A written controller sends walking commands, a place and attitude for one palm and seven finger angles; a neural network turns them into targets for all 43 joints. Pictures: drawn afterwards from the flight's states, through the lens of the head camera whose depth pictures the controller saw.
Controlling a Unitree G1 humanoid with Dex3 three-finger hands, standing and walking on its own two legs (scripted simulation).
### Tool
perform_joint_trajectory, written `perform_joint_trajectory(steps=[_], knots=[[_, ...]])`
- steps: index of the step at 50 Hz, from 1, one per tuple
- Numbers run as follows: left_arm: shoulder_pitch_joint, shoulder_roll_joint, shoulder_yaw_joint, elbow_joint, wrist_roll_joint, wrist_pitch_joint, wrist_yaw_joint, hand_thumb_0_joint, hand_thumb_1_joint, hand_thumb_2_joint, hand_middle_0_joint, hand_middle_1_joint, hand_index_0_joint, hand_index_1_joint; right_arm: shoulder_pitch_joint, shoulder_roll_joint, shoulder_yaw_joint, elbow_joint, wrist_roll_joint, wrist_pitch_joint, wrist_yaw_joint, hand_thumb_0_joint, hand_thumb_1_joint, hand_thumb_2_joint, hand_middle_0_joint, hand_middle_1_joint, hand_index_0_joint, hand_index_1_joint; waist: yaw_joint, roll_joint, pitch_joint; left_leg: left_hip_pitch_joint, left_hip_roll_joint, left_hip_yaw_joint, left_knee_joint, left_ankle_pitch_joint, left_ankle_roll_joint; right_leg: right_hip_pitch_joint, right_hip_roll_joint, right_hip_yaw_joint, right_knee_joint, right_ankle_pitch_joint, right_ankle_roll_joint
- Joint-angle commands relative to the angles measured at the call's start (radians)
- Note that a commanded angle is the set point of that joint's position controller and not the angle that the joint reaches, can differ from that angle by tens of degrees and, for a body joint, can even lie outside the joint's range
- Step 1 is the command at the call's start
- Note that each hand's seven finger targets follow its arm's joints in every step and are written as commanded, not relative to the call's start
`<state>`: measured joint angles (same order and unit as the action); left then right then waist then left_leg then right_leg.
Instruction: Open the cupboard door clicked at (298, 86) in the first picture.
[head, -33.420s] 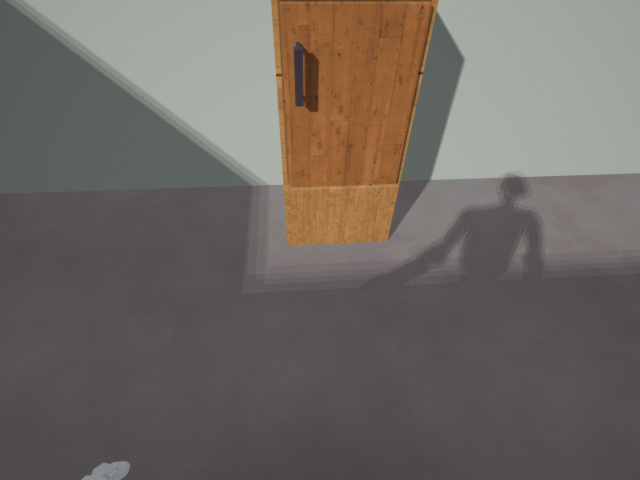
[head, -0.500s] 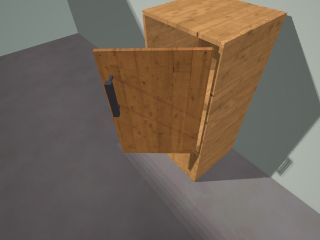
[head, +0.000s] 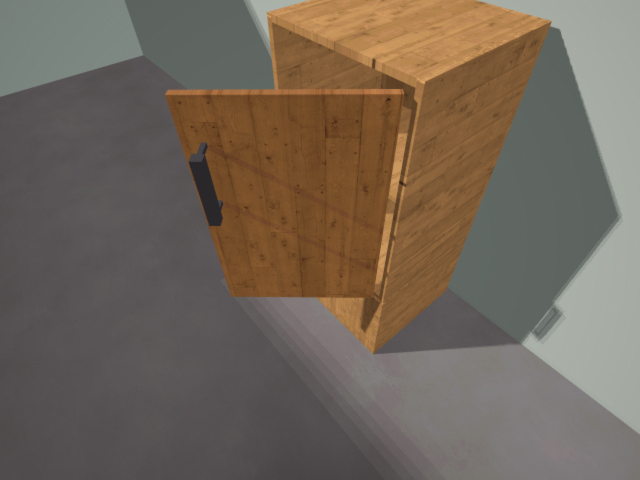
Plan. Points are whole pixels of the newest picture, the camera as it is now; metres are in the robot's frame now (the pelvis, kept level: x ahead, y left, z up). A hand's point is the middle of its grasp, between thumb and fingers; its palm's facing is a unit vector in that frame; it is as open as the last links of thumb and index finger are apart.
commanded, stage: come to a stop and stand still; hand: left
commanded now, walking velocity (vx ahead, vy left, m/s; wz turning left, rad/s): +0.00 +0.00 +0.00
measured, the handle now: (209, 185) +0.62 +0.24 +0.00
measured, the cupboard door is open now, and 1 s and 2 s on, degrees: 49 49 49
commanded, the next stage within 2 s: look again from close up in 0.82 s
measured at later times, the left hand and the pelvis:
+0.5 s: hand out of the picture +0.04 +0.16 -0.17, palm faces +0.05 -0.98 -0.19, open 7.4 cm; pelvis +0.04 +0.00 +0.01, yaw +0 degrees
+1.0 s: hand out of the picture +0.06 +0.16 -0.16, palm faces +0.04 -0.98 -0.20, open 7.4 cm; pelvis +0.06 -0.01 +0.01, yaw +0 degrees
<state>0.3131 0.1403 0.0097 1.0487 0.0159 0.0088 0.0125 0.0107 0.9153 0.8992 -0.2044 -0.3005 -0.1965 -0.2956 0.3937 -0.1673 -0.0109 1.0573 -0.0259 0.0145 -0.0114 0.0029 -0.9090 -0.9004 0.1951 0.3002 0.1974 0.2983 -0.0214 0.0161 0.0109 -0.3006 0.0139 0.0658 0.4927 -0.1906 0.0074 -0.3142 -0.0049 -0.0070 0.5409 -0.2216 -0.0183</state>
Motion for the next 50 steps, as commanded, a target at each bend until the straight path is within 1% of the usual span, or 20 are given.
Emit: perform_joint_trajectory(steps=[1, 3, 5, 7, 10, 13, 14, 15, 17, 18, 21, 24, 28, 30, 33, 34, 36, 39, 43, 50], knots=[[0.024, 0.116, 0.024, -0.038, -0.001, -0.024, 0.012, 0.000, 0.900, 0.900, -0.200, -0.300, -0.200, -0.300, 0.043, -0.058, -0.010, -0.035, -0.001, -0.028, -0.008, 0.000, -0.900, -0.900, 0.200, 0.300, 0.200, 0.300, 0.005, -0.044, 0.071, -0.021, 0.053, -0.100, -0.104, -0.216, 0.022, -0.073, -0.092, 0.148, -0.203, -0.317, -0.041], [0.022, 0.110, 0.023, -0.032, -0.002, -0.024, 0.012, 0.000, 0.900, 0.900, -0.200, -0.300, -0.200, -0.300, 0.050, -0.054, -0.010, -0.025, -0.001, -0.030, -0.010, 0.000, -0.900, -0.900, 0.200, 0.300, 0.200, 0.300, 0.005, -0.025, 0.069, -0.015, 0.056, -0.104, -0.109, -0.212, 0.021, -0.073, -0.090, 0.143, -0.201, -0.308, -0.041], [0.027, 0.102, 0.022, -0.025, -0.001, -0.026, 0.014, 0.000, 0.900, 0.900, -0.200, -0.300, -0.200, -0.300, 0.047, -0.049, -0.010, -0.020, 0.001, -0.030, -0.011, 0.000, -0.900, -0.900, 0.200, 0.300, 0.200, 0.300, 0.007, -0.038, 0.076, -0.016, 0.056, -0.104, -0.103, -0.194, 0.021, -0.065, -0.088, 0.140, -0.204, -0.287, -0.039], [0.029, 0.097, 0.021, -0.016, -0.003, -0.028, 0.013, 0.000, 0.900, 0.900, -0.200, -0.300, -0.200, -0.300, 0.049, -0.043, -0.008, -0.012, 0.001, -0.034, -0.012, 0.000, -0.900, -0.900, 0.200, 0.300, 0.200, 0.300, 0.008, -0.018, 0.073, -0.006, 0.060, -0.104, -0.111, -0.167, 0.019, -0.054, -0.086, 0.133, -0.195, -0.246, -0.040], [0.036, 0.084, 0.018, -0.004, -0.003, -0.032, 0.015, 0.000, 0.900, 0.900, -0.200, -0.300, -0.200, -0.300, 0.040, -0.040, -0.008, -0.007, 0.004, -0.040, -0.015, 0.000, -0.900, -0.900, 0.200, 0.300, 0.200, 0.300, 0.012, 0.000, 0.066, 0.001, 0.073, -0.113, -0.130, -0.139, 0.022, -0.022, -0.080, 0.120, -0.181, -0.164, -0.037], [0.045, 0.077, 0.016, 0.008, -0.005, -0.039, 0.016, 0.000, 0.900, 0.900, -0.200, -0.300, -0.200, -0.300, 0.028, -0.040, -0.005, 0.000, 0.007, -0.049, -0.018, 0.000, -0.900, -0.900, 0.200, 0.300, 0.200, 0.300, 0.017, -0.003, 0.035, 0.032, 0.082, -0.107, -0.132, -0.058, 0.022, 0.024, -0.080, 0.109, -0.163, -0.053, -0.034], [0.043, 0.080, 0.014, 0.010, -0.003, -0.040, 0.017, 0.000, 0.900, 0.900, -0.200, -0.300, -0.200, -0.300, 0.024, -0.038, -0.005, 0.001, 0.009, -0.050, -0.018, 0.000, -0.900, -0.900, 0.200, 0.300, 0.200, 0.300, 0.017, -0.008, 0.042, 0.039, 0.085, -0.104, -0.129, -0.030, 0.021, 0.029, -0.080, 0.105, -0.162, -0.023, -0.033], [0.046, 0.077, 0.014, 0.013, -0.004, -0.042, 0.018, 0.000, 0.900, 0.900, -0.200, -0.300, -0.200, -0.300, 0.020, -0.040, -0.004, 0.003, 0.009, -0.052, -0.019, 0.000, -0.900, -0.900, 0.200, 0.300, 0.200, 0.300, 0.017, -0.005, 0.025, 0.054, 0.085, -0.100, -0.125, 0.002, 0.021, 0.041, -0.082, 0.105, -0.157, 0.007, -0.032], [0.044, 0.078, 0.013, 0.018, -0.004, -0.043, 0.019, 0.000, 0.900, 0.900, -0.200, -0.300, -0.200, -0.300, 0.011, -0.040, -0.004, 0.009, 0.011, -0.052, -0.020, 0.000, -0.900, -0.900, 0.200, 0.300, 0.200, 0.300, 0.018, -0.025, 0.035, 0.062, 0.086, -0.093, -0.124, 0.016, 0.018, 0.045, -0.085, 0.101, -0.160, 0.022, -0.030], [0.045, 0.076, 0.013, 0.021, -0.004, -0.043, 0.019, 0.000, 0.900, 0.900, -0.200, -0.300, -0.200, -0.300, 0.007, -0.040, -0.004, 0.008, 0.011, -0.052, -0.021, 0.000, -0.900, -0.900, 0.200, 0.300, 0.200, 0.300, 0.016, -0.019, 0.029, 0.070, 0.085, -0.094, -0.127, 0.020, 0.018, 0.047, -0.086, 0.102, -0.163, 0.024, -0.029], [0.045, 0.076, 0.012, 0.025, -0.003, -0.043, 0.021, 0.000, 0.900, 0.900, -0.200, -0.300, -0.200, -0.300, -0.007, -0.041, -0.004, 0.017, 0.011, -0.051, -0.021, 0.000, -0.900, -0.900, 0.200, 0.300, 0.200, 0.300, 0.015, -0.038, 0.038, 0.088, 0.086, -0.089, -0.124, 0.050, 0.016, 0.049, -0.087, 0.100, -0.163, 0.060, -0.027], [0.048, 0.080, 0.011, 0.029, -0.002, -0.043, 0.022, 0.000, 0.900, 0.900, -0.200, -0.300, -0.200, -0.300, -0.023, -0.045, -0.003, 0.022, 0.012, -0.051, -0.022, 0.000, -0.900, -0.900, 0.200, 0.300, 0.200, 0.300, 0.019, -0.022, 0.046, 0.102, 0.087, -0.091, -0.127, 0.060, 0.016, 0.050, -0.085, 0.097, -0.166, 0.066, -0.026], [0.048, 0.084, 0.012, 0.033, -0.004, -0.044, 0.023, 0.000, 0.900, 0.900, -0.200, -0.300, -0.200, -0.300, -0.032, -0.051, -0.004, 0.023, 0.011, -0.053, -0.024, 0.000, -0.900, -0.900, 0.200, 0.300, 0.200, 0.300, 0.020, -0.007, 0.025, 0.123, 0.091, -0.085, -0.132, 0.095, 0.016, 0.077, -0.088, 0.090, -0.160, 0.109, -0.026], [0.050, 0.085, 0.012, 0.036, -0.002, -0.046, 0.023, 0.000, 0.900, 0.900, -0.200, -0.300, -0.200, -0.300, -0.040, -0.053, -0.002, 0.027, 0.011, -0.055, -0.025, 0.000, -0.900, -0.900, 0.200, 0.300, 0.200, 0.300, 0.021, -0.001, 0.018, 0.137, 0.092, -0.081, -0.128, 0.134, 0.016, 0.091, -0.090, 0.091, -0.156, 0.156, -0.027], [0.047, 0.090, 0.011, 0.039, -0.004, -0.046, 0.023, 0.000, 0.900, 0.900, -0.200, -0.300, -0.200, -0.300, -0.050, -0.058, -0.001, 0.030, 0.011, -0.054, -0.026, 0.000, -0.900, -0.900, 0.200, 0.300, 0.200, 0.300, 0.023, -0.005, 0.025, 0.142, 0.092, -0.079, -0.132, 0.129, 0.014, 0.096, -0.091, 0.091, -0.162, 0.163, -0.027], [0.046, 0.090, 0.011, 0.041, -0.002, -0.046, 0.023, 0.000, 0.900, 0.900, -0.200, -0.300, -0.200, -0.300, -0.050, -0.053, -0.002, 0.031, 0.011, -0.053, -0.026, 0.000, -0.900, -0.900, 0.200, 0.300, 0.200, 0.300, 0.021, -0.020, 0.029, 0.148, 0.094, -0.081, -0.132, 0.139, 0.015, 0.098, -0.088, 0.088, -0.162, 0.174, -0.027], [0.042, 0.088, 0.010, 0.040, -0.003, -0.044, 0.023, 0.000, 0.900, 0.900, -0.200, -0.300, -0.200, -0.300, -0.054, -0.059, -0.001, 0.035, 0.011, -0.053, -0.026, 0.000, -0.900, -0.900, 0.200, 0.300, 0.200, 0.300, 0.023, -0.011, 0.042, 0.142, 0.093, -0.082, -0.141, 0.127, 0.014, 0.095, -0.089, 0.089, -0.167, 0.155, -0.026], [0.041, 0.092, 0.009, 0.040, -0.002, -0.044, 0.024, 0.000, 0.900, 0.900, -0.200, -0.300, -0.200, -0.300, -0.058, -0.058, 0.000, 0.038, 0.011, -0.051, -0.027, 0.000, -0.900, -0.900, 0.200, 0.300, 0.200, 0.300, 0.023, -0.023, 0.052, 0.145, 0.094, -0.080, -0.145, 0.119, 0.013, 0.098, -0.087, 0.088, -0.177, 0.152, -0.026], [0.042, 0.094, 0.010, 0.041, -0.004, -0.047, 0.025, 0.000, 0.900, 0.900, -0.200, -0.300, -0.200, -0.300, -0.060, -0.064, -0.002, 0.042, 0.010, -0.051, -0.026, 0.000, -0.900, -0.900, 0.200, 0.300, 0.200, 0.300, 0.023, -0.028, 0.026, 0.161, 0.091, -0.076, -0.141, 0.130, 0.011, 0.113, -0.092, 0.093, -0.179, 0.179, -0.028], [0.040, 0.101, 0.011, 0.040, -0.004, -0.050, 0.027, 0.000, 0.900, 0.900, -0.200, -0.300, -0.200, -0.300, -0.060, -0.060, -0.001, 0.051, 0.011, -0.049, -0.027, 0.000, -0.900, -0.900, 0.200, 0.300, 0.200, 0.300, 0.023, -0.031, 0.021, 0.166, 0.089, -0.073, -0.135, 0.147, 0.006, 0.138, -0.096, 0.092, -0.179, 0.239, -0.030]])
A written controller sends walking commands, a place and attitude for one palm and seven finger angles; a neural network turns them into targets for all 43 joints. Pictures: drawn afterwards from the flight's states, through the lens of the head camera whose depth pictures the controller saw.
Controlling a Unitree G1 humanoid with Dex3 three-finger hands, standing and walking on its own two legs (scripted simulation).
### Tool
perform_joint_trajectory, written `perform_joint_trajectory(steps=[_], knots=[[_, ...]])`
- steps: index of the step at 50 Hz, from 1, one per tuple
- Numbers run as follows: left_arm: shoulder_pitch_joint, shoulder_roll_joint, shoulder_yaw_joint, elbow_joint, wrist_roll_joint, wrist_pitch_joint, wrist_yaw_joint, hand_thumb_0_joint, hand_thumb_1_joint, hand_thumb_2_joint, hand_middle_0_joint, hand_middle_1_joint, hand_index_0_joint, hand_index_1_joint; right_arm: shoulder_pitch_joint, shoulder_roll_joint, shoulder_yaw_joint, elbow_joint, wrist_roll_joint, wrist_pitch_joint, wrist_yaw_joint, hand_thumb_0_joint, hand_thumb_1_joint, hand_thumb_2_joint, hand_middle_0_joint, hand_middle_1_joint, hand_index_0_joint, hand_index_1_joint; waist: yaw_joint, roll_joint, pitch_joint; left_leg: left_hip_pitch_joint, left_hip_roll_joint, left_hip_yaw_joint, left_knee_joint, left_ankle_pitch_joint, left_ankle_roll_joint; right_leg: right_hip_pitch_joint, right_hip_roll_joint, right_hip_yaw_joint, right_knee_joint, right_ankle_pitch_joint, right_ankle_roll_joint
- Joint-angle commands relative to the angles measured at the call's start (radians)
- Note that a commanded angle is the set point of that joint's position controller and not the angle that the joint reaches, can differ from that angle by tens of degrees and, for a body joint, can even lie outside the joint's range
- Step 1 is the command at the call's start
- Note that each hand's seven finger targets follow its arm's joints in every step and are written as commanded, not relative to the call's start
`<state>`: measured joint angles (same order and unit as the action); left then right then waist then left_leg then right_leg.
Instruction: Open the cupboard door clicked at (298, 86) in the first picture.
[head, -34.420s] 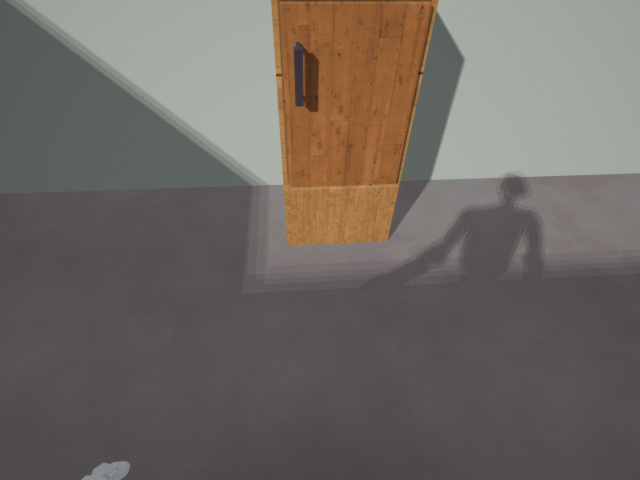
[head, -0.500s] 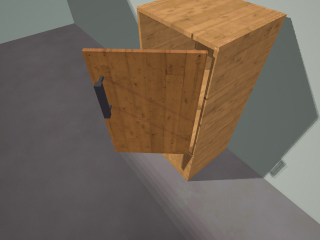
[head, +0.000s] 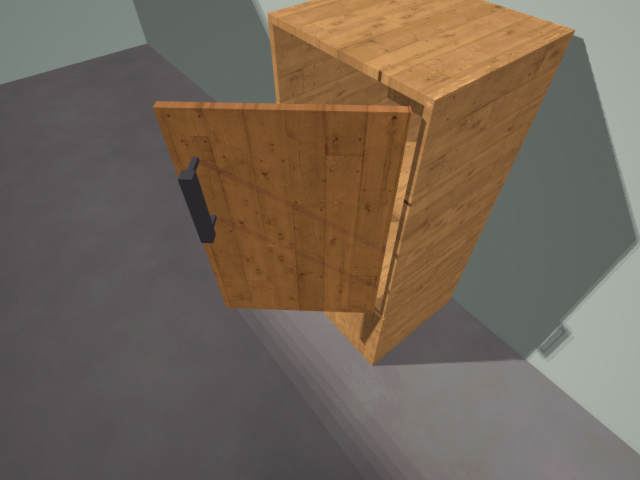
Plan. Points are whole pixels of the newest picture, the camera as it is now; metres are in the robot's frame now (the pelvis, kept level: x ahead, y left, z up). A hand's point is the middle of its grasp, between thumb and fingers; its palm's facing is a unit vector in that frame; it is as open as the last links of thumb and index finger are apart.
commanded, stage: look again from close up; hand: left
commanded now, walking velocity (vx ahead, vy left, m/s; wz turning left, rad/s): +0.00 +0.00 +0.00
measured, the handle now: (201, 201) +0.56 +0.25 -0.01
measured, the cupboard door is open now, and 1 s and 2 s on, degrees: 49 49 49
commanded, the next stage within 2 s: raise the hand with hooked fingers in 0.42 s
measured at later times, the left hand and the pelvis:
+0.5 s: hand out of the picture -0.02 +0.16 -0.17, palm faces +0.05 -0.98 -0.18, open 7.4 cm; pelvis +0.00 -0.01 +0.00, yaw +1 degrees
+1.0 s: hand out of the picture +0.13 +0.19 -0.08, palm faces +0.05 -1.00 +0.03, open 8.9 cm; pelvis -0.04 +0.01 -0.09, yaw +2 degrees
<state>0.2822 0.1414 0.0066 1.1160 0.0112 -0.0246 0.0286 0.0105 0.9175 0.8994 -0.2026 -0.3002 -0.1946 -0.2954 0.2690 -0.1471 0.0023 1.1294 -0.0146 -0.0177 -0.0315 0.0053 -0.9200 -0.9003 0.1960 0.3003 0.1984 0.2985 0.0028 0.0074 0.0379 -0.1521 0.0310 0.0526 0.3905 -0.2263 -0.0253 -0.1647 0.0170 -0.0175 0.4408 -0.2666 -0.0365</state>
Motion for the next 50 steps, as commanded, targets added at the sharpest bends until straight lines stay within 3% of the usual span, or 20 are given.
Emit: perform_joint_trajectory(steps=[1, 25, 26, 27, 28, 29, 30, 31, 32, 35, 36, 38, 39, 41, 42, 44, 46, 48, 49, 50], knots=[[0.070, 0.101, 0.014, -0.027, 0.000, -0.016, 0.011, 0.000, 0.900, 0.900, -0.200, -0.300, -0.200, -0.300, 0.070, -0.081, -0.014, -0.020, 0.000, -0.017, -0.006, 0.000, -0.900, -0.900, 0.200, 0.300, 0.200, 0.300, -0.001, -0.026, -0.008, 0.015, 0.074, -0.056, -0.036, 0.176, 0.038, -0.008, -0.121, 0.098, -0.080, 0.278, -0.012], [0.090, 0.084, 0.011, -0.019, 0.000, -0.014, 0.010, 0.000, 0.900, 0.900, -0.200, -0.300, -0.200, -0.300, 0.079, -0.061, -0.011, -0.004, -0.001, -0.008, -0.007, 0.000, -0.900, -0.900, 0.200, 0.300, 0.200, 0.300, 0.002, -0.017, 0.044, -0.004, 0.065, -0.061, -0.046, 0.107, 0.033, -0.041, -0.115, 0.104, -0.130, 0.148, -0.011], [0.175, 0.119, 0.015, 0.020, 0.012, -0.037, 0.047, 0.000, 0.900, 0.900, -0.200, -0.300, -0.200, -0.300, -0.055, -0.102, -0.020, -0.072, 0.013, -0.016, 0.006, 0.000, -0.900, -0.900, 0.200, 0.300, 0.200, 0.300, 0.050, -0.054, 0.051, -0.108, 0.061, -0.017, 0.200, 0.048, 0.006, -0.024, -0.195, 0.191, -0.110, 0.643, 0.054], [-0.599, 0.300, 0.028, -1.510, -0.229, -0.259, 0.016, 0.000, 0.877, 0.890, -0.202, -0.315, -0.202, -0.315, -0.022, -0.297, -0.023, -0.439, 0.055, -0.161, -0.045, 0.000, -0.900, -0.900, 0.200, 0.300, 0.200, 0.300, -0.099, 0.131, -0.443, 0.154, -0.040, -0.026, 0.039, 0.172, 0.064, 0.076, -0.112, 0.112, -0.003, 0.438, 0.024], [-0.214, 0.252, 0.076, -1.237, -0.141, -0.207, 0.065, 0.000, 0.853, 0.880, -0.203, -0.330, -0.203, -0.330, -0.105, -0.194, -0.010, -0.379, 0.040, -0.241, -0.076, 0.000, -0.900, -0.900, 0.200, 0.300, 0.200, 0.300, 0.005, 0.288, -0.421, 0.170, -0.025, 0.012, 0.032, 0.253, 0.076, 0.072, -0.046, 0.062, 0.023, 0.263, -0.006], [-0.177, 0.194, 0.040, -1.167, -0.152, -0.160, 0.110, 0.000, 0.830, 0.870, -0.205, -0.345, -0.205, -0.345, -0.100, -0.205, -0.028, -0.338, 0.051, -0.271, -0.075, 0.000, -0.900, -0.900, 0.200, 0.300, 0.200, 0.300, -0.025, 0.257, -0.294, 0.064, -0.022, 0.002, 0.048, 0.155, 0.050, -0.020, -0.038, 0.021, 0.002, 0.127, 0.000], [0.110, -0.045, -0.073, -0.884, -0.156, -0.056, 0.104, 0.000, 0.807, 0.860, -0.207, -0.360, -0.207, -0.360, -0.065, -0.152, -0.028, -0.325, 0.064, -0.272, -0.067, 0.000, -0.900, -0.900, 0.200, 0.300, 0.200, 0.300, -0.042, 0.075, -0.137, -0.041, 0.001, -0.029, 0.040, 0.083, 0.060, -0.083, -0.037, -0.019, 0.000, 0.083, 0.015], [-0.038, -0.056, -0.113, -1.112, -0.203, -0.085, 0.075, 0.000, 0.783, 0.850, -0.208, -0.375, -0.208, -0.375, -0.068, -0.189, -0.027, -0.406, 0.078, -0.288, -0.067, 0.000, -0.900, -0.900, 0.200, 0.300, 0.200, 0.300, -0.043, 0.005, -0.050, -0.079, -0.002, -0.062, 0.056, 0.026, 0.067, -0.139, -0.042, -0.027, 0.008, 0.038, 0.031], [-0.035, 0.001, -0.080, -1.135, -0.213, -0.132, 0.056, 0.000, 0.760, 0.840, -0.210, -0.390, -0.210, -0.390, -0.086, -0.215, -0.037, -0.424, 0.082, -0.308, -0.077, 0.000, -0.900, -0.900, 0.200, 0.300, 0.200, 0.300, -0.059, -0.101, -0.031, -0.101, -0.007, -0.055, 0.096, -0.029, 0.070, -0.226, -0.041, -0.025, -0.009, -0.062, 0.042], [-0.034, 0.008, -0.043, -1.010, -0.195, -0.278, -0.015, 0.000, 0.690, 0.810, -0.215, -0.435, -0.215, -0.435, -0.070, -0.233, -0.052, -0.495, 0.038, -0.343, -0.066, 0.000, -0.900, -0.900, 0.200, 0.300, 0.200, 0.300, -0.075, -0.278, -0.008, -0.260, -0.049, -0.066, 0.252, -0.094, 0.061, -0.417, -0.041, -0.011, 0.065, -0.252, 0.050], [0.050, -0.026, -0.032, -0.913, -0.199, -0.333, -0.057, 0.000, 0.667, 0.800, -0.217, -0.450, -0.217, -0.450, -0.090, -0.223, -0.061, -0.519, 0.026, -0.349, -0.055, 0.000, -0.900, -0.900, 0.200, 0.300, 0.200, 0.300, -0.037, -0.321, 0.007, -0.352, -0.051, -0.068, 0.299, -0.122, 0.048, -0.466, -0.044, -0.007, 0.111, -0.300, 0.047], [0.238, 0.000, 0.049, -0.852, -0.233, -0.461, -0.162, 0.000, 0.620, 0.780, -0.220, -0.480, -0.220, -0.480, -0.114, -0.224, -0.078, -0.577, 0.015, -0.352, -0.021, 0.000, -0.900, -0.900, 0.200, 0.300, 0.200, 0.300, 0.037, -0.362, -0.072, -0.481, -0.058, -0.066, 0.383, -0.121, 0.031, -0.451, -0.045, 0.017, 0.215, -0.245, 0.037], [0.336, 0.056, 0.130, -0.812, -0.247, -0.509, -0.228, 0.000, 0.597, 0.770, -0.222, -0.495, -0.222, -0.495, -0.118, -0.228, -0.090, -0.603, 0.019, -0.339, 0.005, 0.000, -0.900, -0.900, 0.200, 0.300, 0.200, 0.300, 0.087, -0.248, -0.133, -0.495, -0.072, -0.055, 0.418, -0.065, 0.017, -0.387, -0.049, 0.029, 0.289, -0.106, 0.017], [0.303, 0.117, 0.192, -0.881, -0.259, -0.612, -0.345, 0.000, 0.550, 0.750, -0.225, -0.525, -0.225, -0.525, -0.160, -0.228, -0.097, -0.658, 0.013, -0.316, 0.034, 0.000, -0.900, -0.900, 0.200, 0.300, 0.200, 0.300, 0.090, -0.125, -0.250, -0.559, -0.082, -0.032, 0.509, 0.012, 0.008, -0.365, -0.056, 0.022, 0.435, 0.145, 0.007], [0.317, 0.166, 0.254, -0.902, -0.249, -0.619, -0.359, 0.000, 0.527, 0.740, -0.227, -0.540, -0.227, -0.540, -0.163, -0.220, -0.104, -0.686, 0.016, -0.299, 0.037, 0.000, -0.900, -0.900, 0.200, 0.300, 0.200, 0.300, 0.109, -0.077, -0.314, -0.585, -0.085, -0.010, 0.536, 0.029, 0.015, -0.343, -0.061, 0.036, 0.469, 0.185, 0.007], [0.284, 0.197, 0.261, -1.029, -0.242, -0.567, -0.355, 0.000, 0.480, 0.720, -0.230, -0.570, -0.230, -0.570, -0.182, -0.214, -0.101, -0.744, 0.016, -0.253, 0.042, 0.000, -0.900, -0.900, 0.200, 0.300, 0.200, 0.300, 0.125, 0.037, -0.341, -0.584, -0.085, 0.000, 0.548, 0.033, 0.025, -0.365, -0.047, 0.041, 0.504, 0.152, -0.004], [0.184, 0.144, 0.188, -1.207, -0.250, -0.523, -0.326, 0.000, 0.433, 0.700, -0.233, -0.600, -0.233, -0.600, -0.204, -0.206, -0.092, -0.815, 0.025, -0.230, 0.040, 0.000, -0.900, -0.900, 0.200, 0.300, 0.200, 0.300, 0.089, 0.091, -0.348, -0.562, -0.074, 0.001, 0.558, -0.003, 0.037, -0.440, -0.031, 0.021, 0.514, 0.073, -0.003], [0.066, 0.156, 0.186, -1.375, -0.251, -0.529, -0.277, 0.000, 0.387, 0.680, -0.237, -0.630, -0.237, -0.630, -0.158, -0.199, -0.086, -0.822, 0.021, -0.224, 0.031, 0.000, -0.900, -0.900, 0.200, 0.300, 0.200, 0.300, 0.041, 0.156, -0.377, -0.516, -0.051, -0.038, 0.566, -0.024, 0.044, -0.523, -0.016, -0.011, 0.525, 0.013, -0.001], [-0.013, 0.167, 0.172, -1.474, -0.257, -0.546, -0.261, 0.000, 0.363, 0.670, -0.238, -0.645, -0.238, -0.645, -0.133, -0.206, -0.081, -0.816, 0.014, -0.219, 0.022, 0.000, -0.900, -0.900, 0.200, 0.300, 0.200, 0.300, 0.001, 0.102, -0.380, -0.515, -0.037, -0.064, 0.591, -0.036, 0.050, -0.566, -0.003, -0.010, 0.538, -0.008, 0.004], [-0.018, 0.167, 0.164, -1.535, -0.249, -0.563, -0.247, 0.000, 0.340, 0.660, -0.240, -0.660, -0.240, -0.660, -0.120, -0.204, -0.079, -0.816, 0.013, -0.216, 0.012, 0.000, -0.900, -0.900, 0.200, 0.300, 0.200, 0.300, -0.007, 0.117, -0.401, -0.498, -0.030, -0.074, 0.603, -0.038, 0.055, -0.582, -0.001, -0.005, 0.530, -0.024, 0.004]])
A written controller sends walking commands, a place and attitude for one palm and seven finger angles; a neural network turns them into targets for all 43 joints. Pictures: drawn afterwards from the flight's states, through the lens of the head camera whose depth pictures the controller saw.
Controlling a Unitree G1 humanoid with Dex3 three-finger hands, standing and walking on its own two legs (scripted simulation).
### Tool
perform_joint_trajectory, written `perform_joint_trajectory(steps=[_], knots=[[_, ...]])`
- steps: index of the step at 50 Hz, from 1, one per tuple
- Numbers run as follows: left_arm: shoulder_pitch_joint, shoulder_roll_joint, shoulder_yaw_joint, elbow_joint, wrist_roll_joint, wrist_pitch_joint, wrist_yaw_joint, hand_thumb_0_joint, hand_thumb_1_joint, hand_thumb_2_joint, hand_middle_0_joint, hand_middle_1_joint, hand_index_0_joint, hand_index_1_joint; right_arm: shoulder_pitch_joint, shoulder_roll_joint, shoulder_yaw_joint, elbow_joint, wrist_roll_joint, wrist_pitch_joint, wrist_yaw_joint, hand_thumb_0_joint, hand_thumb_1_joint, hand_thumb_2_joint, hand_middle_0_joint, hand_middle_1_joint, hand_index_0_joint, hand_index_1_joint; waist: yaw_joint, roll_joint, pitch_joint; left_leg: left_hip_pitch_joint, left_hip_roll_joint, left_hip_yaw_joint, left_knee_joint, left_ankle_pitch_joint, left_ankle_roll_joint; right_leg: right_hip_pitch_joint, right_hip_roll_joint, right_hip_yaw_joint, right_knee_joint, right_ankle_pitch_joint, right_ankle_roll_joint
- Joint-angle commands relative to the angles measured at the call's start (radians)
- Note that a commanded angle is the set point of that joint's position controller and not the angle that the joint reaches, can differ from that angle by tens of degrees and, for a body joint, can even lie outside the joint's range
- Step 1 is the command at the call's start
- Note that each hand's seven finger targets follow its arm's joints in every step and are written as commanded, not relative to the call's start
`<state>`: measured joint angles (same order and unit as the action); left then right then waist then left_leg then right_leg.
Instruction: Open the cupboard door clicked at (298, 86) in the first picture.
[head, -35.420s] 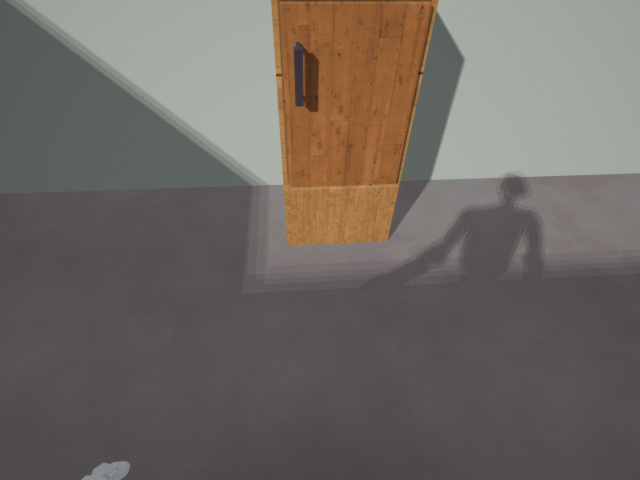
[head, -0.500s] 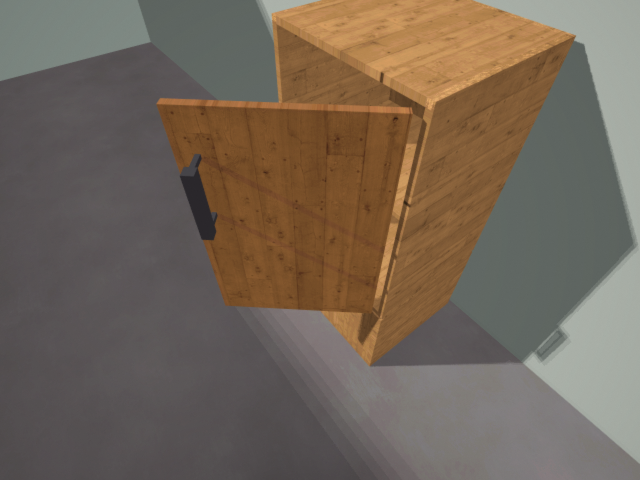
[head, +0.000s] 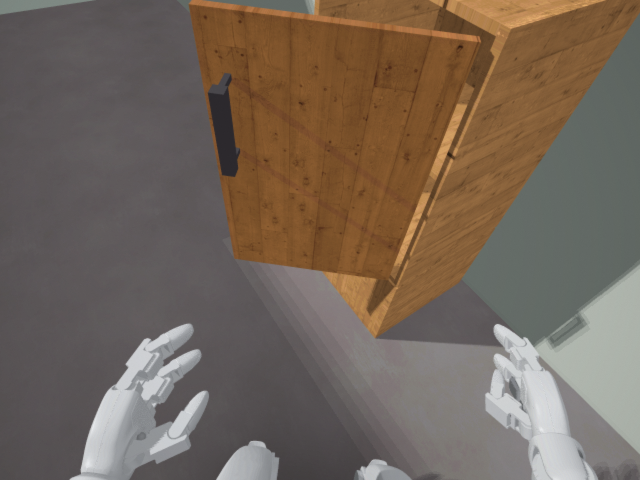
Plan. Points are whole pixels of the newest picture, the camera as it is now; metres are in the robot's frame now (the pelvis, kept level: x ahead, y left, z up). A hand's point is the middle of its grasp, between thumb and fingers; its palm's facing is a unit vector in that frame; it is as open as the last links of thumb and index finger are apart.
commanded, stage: raise the hand with hooked fingers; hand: left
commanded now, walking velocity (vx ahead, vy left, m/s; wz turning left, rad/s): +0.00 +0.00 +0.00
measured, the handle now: (228, 126) +0.61 +0.22 +0.08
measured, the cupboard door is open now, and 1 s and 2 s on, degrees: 49 49 49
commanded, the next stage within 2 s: move the hooked fingers beside the handle in 1.62 s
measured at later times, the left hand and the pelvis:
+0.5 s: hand (116, 353) +0.22 +0.24 +0.07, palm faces +0.07 -0.99 -0.10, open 12.0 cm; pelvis -0.01 +0.02 +0.01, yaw +0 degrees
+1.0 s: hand (97, 299) +0.28 +0.28 +0.08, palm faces -0.02 -1.00 -0.05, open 13.9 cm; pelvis +0.01 +0.02 +0.02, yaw +0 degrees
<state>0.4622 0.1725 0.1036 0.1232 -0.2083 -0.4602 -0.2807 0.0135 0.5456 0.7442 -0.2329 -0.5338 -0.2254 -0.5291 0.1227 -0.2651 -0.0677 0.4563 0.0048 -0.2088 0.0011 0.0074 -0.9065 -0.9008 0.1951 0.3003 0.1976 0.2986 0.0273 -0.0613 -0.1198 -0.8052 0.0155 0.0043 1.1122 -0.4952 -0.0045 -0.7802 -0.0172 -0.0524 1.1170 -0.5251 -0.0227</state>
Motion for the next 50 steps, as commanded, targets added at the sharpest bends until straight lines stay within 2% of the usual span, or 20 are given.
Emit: perform_joint_trajectory(steps=[1, 4, 6, 7, 9, 12, 14, 16, 19, 23, 24, 27, 30, 33, 34, 36, 39, 44, 47, 50], knots=[[-0.228, 0.092, 0.006, -0.573, -0.026, -0.145, 0.066, 0.000, 0.317, 0.650, -0.242, -0.675, -0.242, -0.675, 0.037, -0.081, 0.002, -0.134, -0.007, -0.031, -0.028, 0.000, -0.900, -0.900, 0.200, 0.300, 0.200, 0.300, -0.064, 0.169, -0.230, 0.165, -0.009, -0.039, -0.108, 0.226, 0.039, 0.002, 0.036, 0.023, -0.149, 0.225, -0.007], [-0.305, 0.092, -0.051, -0.532, -0.023, -0.157, 0.028, 0.000, 0.247, 0.620, -0.247, -0.720, -0.247, -0.720, 0.057, -0.105, 0.025, -0.088, -0.006, -0.051, -0.048, 0.000, -0.900, -0.900, 0.200, 0.300, 0.200, 0.300, -0.111, 0.182, -0.168, 0.121, 0.001, -0.073, -0.080, 0.150, 0.038, -0.091, 0.049, 0.010, -0.140, 0.131, -0.011], [-0.280, 0.099, -0.068, -0.448, -0.010, -0.113, -0.009, 0.000, 0.200, 0.600, -0.250, -0.750, -0.250, -0.750, 0.060, -0.112, 0.029, -0.076, 0.003, -0.061, -0.058, 0.000, -0.900, -0.900, 0.200, 0.300, 0.200, 0.300, -0.117, 0.153, -0.158, 0.097, 0.002, -0.087, -0.100, 0.069, 0.035, -0.104, 0.049, -0.002, -0.151, 0.063, -0.006], [-0.258, 0.119, -0.049, -0.386, -0.012, -0.070, -0.025, 0.000, 0.177, 0.590, -0.252, -0.765, -0.252, -0.765, 0.065, -0.117, 0.031, -0.076, 0.008, -0.061, -0.064, 0.000, -0.900, -0.900, 0.200, 0.300, 0.200, 0.300, -0.114, 0.109, -0.154, 0.067, 0.000, -0.092, -0.111, 0.025, 0.035, -0.094, 0.048, -0.003, -0.167, 0.030, 0.000], [-0.175, 0.171, 0.025, -0.224, -0.017, 0.047, -0.057, 0.000, 0.130, 0.570, -0.255, -0.795, -0.255, -0.795, 0.055, -0.124, 0.031, -0.076, 0.025, -0.047, -0.072, 0.000, -0.900, -0.900, 0.200, 0.300, 0.200, 0.300, -0.072, 0.069, -0.139, 0.027, -0.009, -0.091, -0.143, -0.014, 0.031, -0.051, 0.051, -0.001, -0.193, -0.007, -0.001], [-0.121, 0.225, 0.135, -0.301, -0.060, 0.181, -0.056, 0.000, 0.060, 0.540, -0.260, -0.840, -0.260, -0.840, 0.016, -0.113, 0.033, -0.135, 0.040, -0.017, -0.079, 0.000, -0.900, -0.900, 0.200, 0.300, 0.200, 0.300, 0.008, 0.085, -0.270, 0.085, -0.025, -0.069, -0.211, 0.043, 0.026, 0.094, 0.035, -0.005, -0.224, 0.020, 0.001], [-0.110, 0.252, 0.218, -0.347, -0.101, 0.218, -0.016, 0.000, 0.013, 0.520, -0.263, -0.870, -0.263, -0.870, -0.009, -0.090, 0.039, -0.147, 0.037, -0.007, -0.083, 0.000, -0.900, -0.900, 0.200, 0.300, 0.200, 0.300, 0.048, 0.093, -0.299, 0.114, -0.026, -0.066, -0.234, 0.116, 0.021, 0.168, 0.037, -0.014, -0.227, 0.070, -0.004], [-0.118, 0.233, 0.234, -0.427, -0.118, 0.190, 0.042, 0.000, -0.033, 0.500, -0.267, -0.900, -0.267, -0.900, 0.012, -0.069, 0.043, -0.136, 0.035, -0.011, -0.083, 0.000, -0.900, -0.900, 0.200, 0.300, 0.200, 0.300, 0.039, 0.113, -0.290, 0.157, -0.015, -0.061, -0.244, 0.172, 0.017, 0.165, 0.038, -0.026, -0.232, 0.119, -0.003], [-0.211, 0.227, 0.210, -0.405, -0.097, 0.099, 0.096, 0.000, -0.103, 0.470, -0.272, -0.945, -0.272, -0.945, 0.036, -0.075, 0.050, -0.097, 0.020, -0.026, -0.082, 0.000, -0.900, -0.900, 0.200, 0.300, 0.200, 0.300, -0.006, 0.107, -0.155, 0.114, -0.008, -0.073, -0.244, 0.118, 0.016, 0.081, 0.043, -0.030, -0.232, 0.068, -0.007], [-0.288, 0.211, 0.130, -0.272, -0.051, 0.004, 0.040, 0.000, -0.197, 0.430, -0.278, -1.005, -0.278, -1.005, 0.083, -0.119, 0.045, -0.055, 0.017, -0.055, -0.074, 0.000, -0.900, -0.900, 0.200, 0.300, 0.200, 0.300, -0.072, 0.135, -0.094, 0.092, -0.007, -0.075, -0.230, 0.006, 0.020, -0.024, 0.038, -0.024, -0.228, -0.004, -0.003], [-0.321, 0.210, 0.114, -0.254, -0.061, 0.005, 0.006, 0.000, -0.220, 0.420, -0.280, -1.020, -0.280, -1.020, 0.091, -0.128, 0.043, -0.058, 0.021, -0.060, -0.076, 0.000, -0.900, -0.900, 0.200, 0.300, 0.200, 0.300, -0.082, 0.105, -0.100, 0.090, -0.009, -0.079, -0.231, -0.002, 0.023, -0.012, 0.040, -0.020, -0.232, -0.003, -0.003], [-0.323, 0.281, 0.175, -0.229, -0.093, 0.046, -0.078, 0.000, -0.290, 0.390, -0.285, -1.065, -0.285, -1.065, 0.106, -0.150, 0.033, -0.067, 0.039, -0.076, -0.087, 0.000, -0.900, -0.900, 0.200, 0.300, 0.200, 0.300, -0.056, 0.122, -0.186, 0.136, -0.017, -0.066, -0.253, 0.039, 0.025, 0.075, 0.036, 0.000, -0.275, 0.022, -0.003], [-0.318, 0.354, 0.273, -0.257, -0.131, 0.086, -0.103, 0.000, -0.360, 0.360, -0.290, -1.110, -0.290, -1.110, 0.109, -0.148, 0.032, -0.069, 0.042, -0.080, -0.094, 0.000, -0.900, -0.900, 0.200, 0.300, 0.200, 0.300, -0.024, 0.154, -0.258, 0.202, -0.016, -0.061, -0.265, 0.167, 0.024, 0.155, 0.040, -0.007, -0.275, 0.133, -0.006], [-0.324, 0.370, 0.338, -0.265, -0.160, 0.083, -0.073, 0.000, -0.430, 0.330, -0.295, -1.155, -0.295, -1.155, 0.104, -0.132, 0.035, -0.059, 0.036, -0.077, -0.091, 0.000, -0.900, -0.900, 0.200, 0.300, 0.200, 0.300, -0.006, 0.176, -0.234, 0.233, -0.012, -0.057, -0.273, 0.254, 0.015, 0.177, 0.045, -0.019, -0.272, 0.210, -0.008], [-0.339, 0.384, 0.356, -0.244, -0.164, 0.081, -0.066, 0.000, -0.453, 0.320, -0.297, -1.170, -0.297, -1.170, 0.108, -0.134, 0.037, -0.054, 0.032, -0.073, -0.089, 0.000, -0.900, -0.900, 0.200, 0.300, 0.200, 0.300, -0.007, 0.165, -0.209, 0.219, -0.012, -0.060, -0.271, 0.268, 0.014, 0.181, 0.051, -0.022, -0.267, 0.225, -0.013], [-0.361, 0.347, 0.332, -0.199, -0.157, 0.074, -0.061, 0.000, -0.500, 0.300, -0.300, -1.200, -0.300, -1.200, 0.112, -0.131, 0.039, -0.048, 0.032, -0.067, -0.082, 0.000, -0.900, -0.900, 0.200, 0.300, 0.200, 0.300, -0.026, 0.175, -0.159, 0.221, -0.010, -0.055, -0.271, 0.270, 0.011, 0.149, 0.050, -0.027, -0.271, 0.235, -0.009], [-0.416, 0.336, 0.295, -0.093, -0.141, 0.096, -0.096, 0.000, -0.500, 0.300, -0.300, -1.200, -0.300, -1.200, 0.126, -0.148, 0.044, -0.045, 0.033, -0.057, -0.077, 0.000, -0.900, -0.900, 0.200, 0.300, 0.200, 0.300, -0.050, 0.155, -0.108, 0.197, -0.009, -0.056, -0.276, 0.226, 0.014, 0.127, 0.055, -0.023, -0.285, 0.207, -0.008], [-0.528, 0.411, 0.322, -0.028, -0.148, 0.151, -0.196, 0.000, -0.500, 0.300, -0.300, -1.200, -0.300, -1.200, 0.130, -0.166, 0.046, -0.054, 0.039, -0.052, -0.089, 0.000, -0.900, -0.900, 0.200, 0.300, 0.200, 0.300, -0.053, 0.139, -0.175, 0.224, -0.016, -0.046, -0.270, 0.250, 0.023, 0.183, 0.053, 0.000, -0.310, 0.251, -0.007], [-0.594, 0.478, 0.394, -0.073, -0.172, 0.132, -0.219, 0.000, -0.500, 0.300, -0.300, -1.200, -0.300, -1.200, 0.126, -0.161, 0.045, -0.052, 0.038, -0.056, -0.096, 0.000, -0.900, -0.900, 0.200, 0.300, 0.200, 0.300, -0.037, 0.144, -0.268, 0.278, -0.015, -0.045, -0.271, 0.320, 0.024, 0.229, 0.053, 0.003, -0.308, 0.310, -0.005], [-0.635, 0.512, 0.436, -0.058, -0.189, 0.106, -0.216, 0.000, -0.500, 0.300, -0.300, -1.200, -0.300, -1.200, 0.126, -0.154, 0.055, -0.039, 0.031, -0.056, -0.094, 0.000, -0.900, -0.900, 0.200, 0.300, 0.200, 0.300, -0.030, 0.183, -0.252, 0.294, -0.014, -0.049, -0.274, 0.352, 0.017, 0.226, 0.059, -0.001, -0.302, 0.330, -0.011]])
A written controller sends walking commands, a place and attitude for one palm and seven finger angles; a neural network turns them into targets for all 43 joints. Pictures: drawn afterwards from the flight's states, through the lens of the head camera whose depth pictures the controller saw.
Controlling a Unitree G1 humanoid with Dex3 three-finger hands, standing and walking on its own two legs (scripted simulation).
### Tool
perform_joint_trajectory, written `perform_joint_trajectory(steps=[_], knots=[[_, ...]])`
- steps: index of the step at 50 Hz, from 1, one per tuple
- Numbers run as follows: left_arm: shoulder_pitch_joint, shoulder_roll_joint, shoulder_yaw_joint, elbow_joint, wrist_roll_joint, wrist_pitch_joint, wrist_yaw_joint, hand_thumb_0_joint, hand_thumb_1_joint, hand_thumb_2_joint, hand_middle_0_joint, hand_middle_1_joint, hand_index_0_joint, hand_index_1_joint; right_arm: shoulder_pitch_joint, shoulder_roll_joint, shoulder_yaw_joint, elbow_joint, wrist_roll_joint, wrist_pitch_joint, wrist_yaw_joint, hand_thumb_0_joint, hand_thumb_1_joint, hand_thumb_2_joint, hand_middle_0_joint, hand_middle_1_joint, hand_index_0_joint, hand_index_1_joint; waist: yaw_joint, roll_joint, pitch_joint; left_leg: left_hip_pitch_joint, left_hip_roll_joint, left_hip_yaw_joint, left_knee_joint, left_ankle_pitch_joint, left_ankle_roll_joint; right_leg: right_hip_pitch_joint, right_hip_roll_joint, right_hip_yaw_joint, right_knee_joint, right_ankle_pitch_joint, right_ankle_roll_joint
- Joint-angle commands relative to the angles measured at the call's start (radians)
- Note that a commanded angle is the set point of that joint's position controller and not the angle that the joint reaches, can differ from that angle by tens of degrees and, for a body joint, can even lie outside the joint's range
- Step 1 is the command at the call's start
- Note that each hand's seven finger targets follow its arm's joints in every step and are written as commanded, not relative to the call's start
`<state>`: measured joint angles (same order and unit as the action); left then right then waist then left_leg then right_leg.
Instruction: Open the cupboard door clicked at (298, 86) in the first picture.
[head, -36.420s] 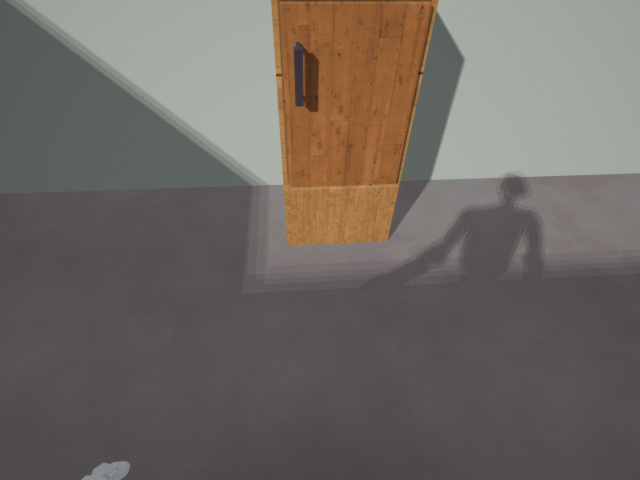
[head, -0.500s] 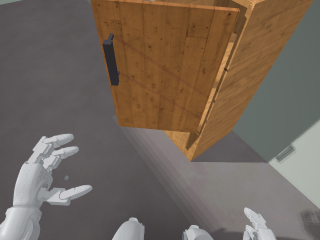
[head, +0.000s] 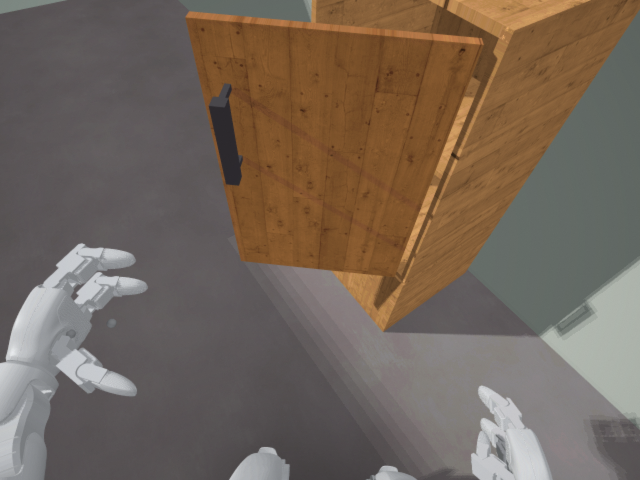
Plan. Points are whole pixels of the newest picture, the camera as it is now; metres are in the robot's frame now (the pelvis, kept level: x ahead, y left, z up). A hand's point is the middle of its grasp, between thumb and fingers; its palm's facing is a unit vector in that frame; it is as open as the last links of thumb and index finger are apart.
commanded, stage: raise the hand with hooked fingers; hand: left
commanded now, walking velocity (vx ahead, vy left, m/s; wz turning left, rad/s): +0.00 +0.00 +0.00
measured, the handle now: (230, 136) +0.60 +0.19 +0.05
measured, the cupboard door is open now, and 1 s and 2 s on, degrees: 49 49 49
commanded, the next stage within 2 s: move the hooked fingers beside the handle in 0.62 s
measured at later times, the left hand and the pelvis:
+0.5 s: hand (108, 296) +0.29 +0.27 +0.07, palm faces +0.00 -1.00 -0.03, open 14.0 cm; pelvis +0.00 +0.00 +0.01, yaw -1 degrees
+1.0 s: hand (133, 263) +0.34 +0.25 +0.07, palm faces -0.05 -1.00 -0.02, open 14.0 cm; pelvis -0.01 -0.01 +0.00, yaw +0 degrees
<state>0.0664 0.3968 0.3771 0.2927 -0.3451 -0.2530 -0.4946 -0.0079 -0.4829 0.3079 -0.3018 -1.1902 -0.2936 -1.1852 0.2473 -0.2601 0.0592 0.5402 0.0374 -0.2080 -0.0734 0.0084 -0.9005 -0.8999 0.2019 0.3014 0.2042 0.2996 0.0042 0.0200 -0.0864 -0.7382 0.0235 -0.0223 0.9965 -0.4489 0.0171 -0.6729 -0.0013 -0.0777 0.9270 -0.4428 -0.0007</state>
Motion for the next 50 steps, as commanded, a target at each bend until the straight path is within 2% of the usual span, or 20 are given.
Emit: perform_joint_trajectory(steps=[1, 4, 5, 6, 7, 9, 10, 15, 17, 19, 24, 26, 29, 33, 36, 40, 43, 45, 46, 50], knots=[[-0.228, 0.277, 0.166, -0.180, -0.056, -0.101, -0.003, 0.000, -0.500, 0.300, -0.300, -1.200, -0.300, -1.200, 0.005, -0.158, -0.073, -0.117, -0.001, -0.053, -0.019, 0.000, -0.900, -0.900, 0.200, 0.300, 0.200, 0.300, -0.010, 0.076, -0.262, 0.215, -0.021, -0.020, -0.161, 0.299, -0.005, 0.114, 0.043, 0.022, -0.117, 0.245, -0.031], [-0.256, 0.281, 0.165, -0.068, -0.054, -0.077, -0.024, 0.000, -0.500, 0.300, -0.300, -1.200, -0.300, -1.200, 0.011, -0.168, -0.072, -0.110, 0.002, -0.044, -0.019, 0.000, -0.900, -0.900, 0.200, 0.300, 0.200, 0.300, -0.011, 0.064, -0.207, 0.179, -0.021, -0.017, -0.170, 0.265, -0.004, 0.100, 0.042, 0.025, -0.129, 0.220, -0.033], [-0.274, 0.281, 0.153, -0.055, -0.047, -0.064, -0.037, 0.000, -0.500, 0.300, -0.300, -1.200, -0.300, -1.200, 0.010, -0.171, -0.073, -0.110, 0.006, -0.041, -0.019, 0.000, -0.900, -0.900, 0.200, 0.300, 0.200, 0.300, -0.016, 0.086, -0.221, 0.184, -0.023, -0.010, -0.173, 0.264, -0.002, 0.105, 0.037, 0.029, -0.133, 0.226, -0.030], [-0.276, 0.289, 0.156, -0.027, -0.046, -0.049, -0.049, 0.000, -0.500, 0.300, -0.300, -1.200, -0.300, -1.200, 0.016, -0.174, -0.075, -0.110, 0.008, -0.038, -0.020, 0.000, -0.900, -0.900, 0.200, 0.300, 0.200, 0.300, -0.017, 0.067, -0.226, 0.183, -0.024, -0.009, -0.176, 0.262, -0.001, 0.113, 0.035, 0.032, -0.140, 0.228, -0.028], [-0.254, 0.261, 0.130, 0.001, -0.045, -0.034, -0.065, 0.000, -0.500, 0.300, -0.300, -1.200, -0.300, -1.200, 0.017, -0.174, -0.075, -0.117, 0.009, -0.035, -0.019, 0.000, -0.900, -0.900, 0.200, 0.300, 0.200, 0.300, -0.015, 0.068, -0.224, 0.179, -0.026, -0.004, -0.178, 0.261, 0.001, 0.116, 0.033, 0.035, -0.146, 0.230, -0.027], [-0.234, 0.248, 0.115, -0.016, -0.052, -0.024, -0.089, 0.000, -0.500, 0.300, -0.300, -1.200, -0.300, -1.200, 0.022, -0.178, -0.079, -0.131, 0.008, -0.039, -0.013, 0.000, -0.900, -0.900, 0.200, 0.300, 0.200, 0.300, -0.008, 0.050, -0.261, 0.199, -0.026, -0.005, -0.171, 0.319, 0.005, 0.141, 0.035, 0.035, -0.138, 0.291, -0.030], [-0.235, 0.250, 0.111, -0.047, -0.051, -0.028, -0.095, 0.000, -0.500, 0.300, -0.300, -1.200, -0.300, -1.200, 0.024, -0.176, -0.082, -0.134, 0.009, -0.040, -0.010, 0.000, -0.900, -0.900, 0.200, 0.300, 0.200, 0.300, -0.005, 0.069, -0.290, 0.216, -0.026, -0.002, -0.171, 0.333, 0.006, 0.145, 0.034, 0.036, -0.138, 0.303, -0.027], [-0.253, 0.325, 0.198, -0.118, -0.062, -0.093, -0.047, 0.000, -0.500, 0.300, -0.300, -1.200, -0.300, -1.200, 0.030, -0.174, -0.087, -0.135, -0.002, -0.040, 0.001, 0.000, -0.900, -0.900, 0.200, 0.300, 0.200, 0.300, 0.001, 0.046, -0.292, 0.212, -0.023, -0.008, -0.174, 0.328, 0.003, 0.142, 0.043, 0.034, -0.130, 0.280, -0.028], [-0.252, 0.309, 0.201, -0.094, -0.062, -0.109, -0.026, 0.000, -0.500, 0.300, -0.300, -1.200, -0.300, -1.200, 0.028, -0.170, -0.085, -0.130, -0.002, -0.036, 0.001, 0.000, -0.900, -0.900, 0.200, 0.300, 0.200, 0.300, -0.003, 0.068, -0.253, 0.204, -0.023, -0.006, -0.183, 0.294, 0.000, 0.116, 0.041, 0.029, -0.131, 0.243, -0.028], [-0.265, 0.308, 0.196, -0.075, -0.057, -0.109, -0.019, 0.000, -0.500, 0.300, -0.300, -1.200, -0.300, -1.200, 0.029, -0.171, -0.084, -0.128, -0.002, -0.032, 0.000, 0.000, -0.900, -0.900, 0.200, 0.300, 0.200, 0.300, -0.004, 0.081, -0.230, 0.188, -0.023, -0.003, -0.183, 0.272, 0.001, 0.111, 0.041, 0.034, -0.134, 0.222, -0.031], [-0.265, 0.278, 0.134, -0.106, -0.037, -0.093, -0.045, 0.000, -0.500, 0.300, -0.300, -1.200, -0.300, -1.200, 0.029, -0.171, -0.085, -0.137, 0.004, -0.032, -0.006, 0.000, -0.900, -0.900, 0.200, 0.300, 0.200, 0.300, -0.015, 0.117, -0.279, 0.231, -0.021, -0.002, -0.189, 0.273, 0.006, 0.123, 0.037, 0.039, -0.141, 0.227, -0.029], [-0.261, 0.291, 0.146, -0.123, -0.039, -0.094, -0.049, 0.000, -0.500, 0.300, -0.300, -1.200, -0.300, -1.200, 0.029, -0.169, -0.085, -0.136, 0.005, -0.033, -0.006, 0.000, -0.900, -0.900, 0.200, 0.300, 0.200, 0.300, -0.013, 0.111, -0.303, 0.248, -0.020, -0.006, -0.192, 0.293, 0.006, 0.130, 0.038, 0.036, -0.142, 0.247, -0.026], [-0.266, 0.304, 0.170, -0.090, -0.058, -0.096, -0.050, 0.000, -0.500, 0.300, -0.300, -1.200, -0.300, -1.200, 0.028, -0.174, -0.081, -0.130, 0.002, -0.033, -0.011, 0.000, -0.900, -0.900, 0.200, 0.300, 0.200, 0.300, -0.015, 0.046, -0.255, 0.210, -0.020, -0.010, -0.187, 0.278, 0.006, 0.127, 0.044, 0.036, -0.145, 0.240, -0.028], [-0.281, 0.271, 0.157, -0.019, -0.060, -0.088, -0.049, 0.000, -0.500, 0.300, -0.300, -1.200, -0.300, -1.200, 0.018, -0.170, -0.077, -0.128, 0.007, -0.028, -0.013, 0.000, -0.900, -0.900, 0.200, 0.300, 0.200, 0.300, -0.018, 0.037, -0.209, 0.171, -0.023, -0.005, -0.195, 0.208, 0.004, 0.104, 0.035, 0.040, -0.158, 0.171, -0.023], [-0.300, 0.276, 0.137, -0.040, -0.044, -0.084, -0.057, 0.000, -0.500, 0.300, -0.300, -1.200, -0.300, -1.200, 0.019, -0.168, -0.075, -0.132, 0.006, -0.029, -0.011, 0.000, -0.900, -0.900, 0.200, 0.300, 0.200, 0.300, -0.015, 0.100, -0.236, 0.203, -0.023, -0.003, -0.195, 0.229, 0.004, 0.104, 0.034, 0.041, -0.150, 0.194, -0.028], [-0.518, 0.312, 0.124, -0.013, -0.019, -0.099, -0.050, 0.000, -0.500, 0.300, -0.300, -1.200, -0.300, -1.200, 0.035, -0.176, -0.074, -0.103, 0.002, -0.026, -0.024, 0.000, -0.900, -0.900, 0.200, 0.300, 0.200, 0.300, -0.056, 0.057, -0.234, 0.183, -0.018, -0.015, -0.178, 0.186, 0.007, 0.064, 0.036, 0.051, -0.150, 0.148, -0.022], [-0.570, 0.292, 0.101, 0.029, -0.012, -0.114, -0.048, 0.000, -0.500, 0.300, -0.300, -1.200, -0.300, -1.200, 0.039, -0.173, -0.073, -0.091, 0.005, -0.031, -0.030, 0.000, -0.900, -0.900, 0.200, 0.300, 0.200, 0.300, -0.054, 0.103, -0.255, 0.208, -0.019, -0.019, -0.181, 0.174, 0.003, 0.045, 0.033, 0.047, -0.144, 0.129, -0.026], [-0.610, 0.309, 0.101, 0.042, -0.003, -0.117, -0.047, 0.000, -0.500, 0.300, -0.300, -1.200, -0.300, -1.200, 0.049, -0.174, -0.072, -0.080, 0.002, -0.030, -0.029, 0.000, -0.900, -0.900, 0.200, 0.300, 0.200, 0.300, -0.050, 0.126, -0.297, 0.231, -0.019, -0.022, -0.176, 0.204, 0.001, 0.052, 0.033, 0.048, -0.134, 0.157, -0.030], [-0.595, 0.301, 0.098, 0.073, 0.000, -0.109, -0.044, 0.000, -0.500, 0.300, -0.300, -1.200, -0.300, -1.200, 0.052, -0.173, -0.072, -0.082, 0.003, -0.026, -0.028, 0.000, -0.900, -0.900, 0.200, 0.300, 0.200, 0.300, -0.047, 0.105, -0.292, 0.228, -0.018, -0.024, -0.181, 0.208, 0.001, 0.054, 0.033, 0.044, -0.135, 0.162, -0.029], [-0.623, 0.358, 0.138, 0.183, 0.024, -0.082, -0.030, 0.000, -0.500, 0.300, -0.300, -1.200, -0.300, -1.200, 0.066, -0.181, -0.073, -0.075, 0.002, -0.004, -0.021, 0.000, -0.900, -0.900, 0.200, 0.300, 0.200, 0.300, -0.040, 0.062, -0.295, 0.167, -0.018, -0.010, -0.171, 0.220, 0.005, 0.084, 0.028, 0.054, -0.129, 0.192, -0.024]])
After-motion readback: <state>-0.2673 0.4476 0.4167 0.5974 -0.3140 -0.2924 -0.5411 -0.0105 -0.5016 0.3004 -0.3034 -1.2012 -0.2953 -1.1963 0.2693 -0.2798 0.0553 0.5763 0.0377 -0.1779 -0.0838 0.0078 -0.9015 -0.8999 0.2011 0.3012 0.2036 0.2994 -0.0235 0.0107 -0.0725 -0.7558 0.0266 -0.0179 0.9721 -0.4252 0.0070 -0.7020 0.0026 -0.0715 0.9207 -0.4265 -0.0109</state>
